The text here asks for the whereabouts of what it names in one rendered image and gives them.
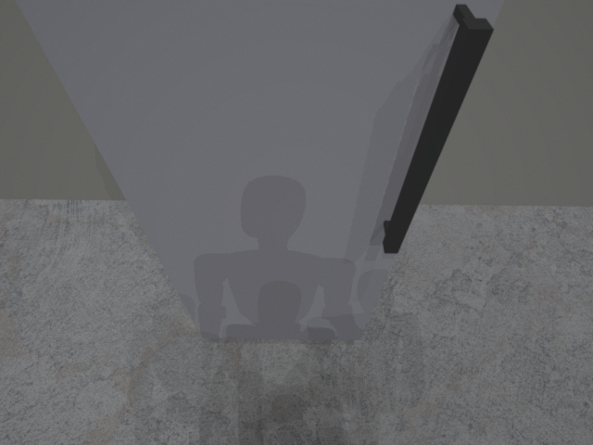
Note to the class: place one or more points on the fridge door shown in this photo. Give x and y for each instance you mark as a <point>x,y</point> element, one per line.
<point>261,144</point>

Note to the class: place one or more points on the handle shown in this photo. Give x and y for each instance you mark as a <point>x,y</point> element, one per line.
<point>464,57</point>

